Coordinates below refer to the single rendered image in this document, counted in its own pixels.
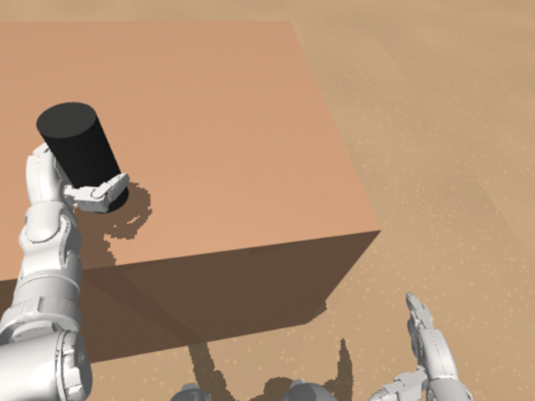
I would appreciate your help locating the right robot hand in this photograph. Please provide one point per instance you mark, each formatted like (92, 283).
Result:
(435, 359)

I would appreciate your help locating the left robot arm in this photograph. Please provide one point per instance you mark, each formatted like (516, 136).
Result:
(42, 353)

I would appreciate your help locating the right robot arm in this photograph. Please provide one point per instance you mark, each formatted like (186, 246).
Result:
(447, 389)

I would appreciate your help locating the can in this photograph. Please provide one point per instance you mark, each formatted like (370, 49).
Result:
(75, 136)

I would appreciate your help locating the left robot hand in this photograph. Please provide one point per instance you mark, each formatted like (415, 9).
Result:
(47, 181)

